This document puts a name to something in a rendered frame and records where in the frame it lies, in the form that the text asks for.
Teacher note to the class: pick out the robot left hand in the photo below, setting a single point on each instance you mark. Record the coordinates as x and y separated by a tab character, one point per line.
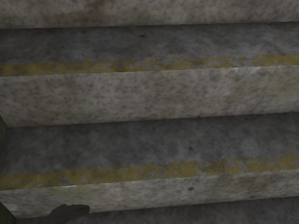
64	213

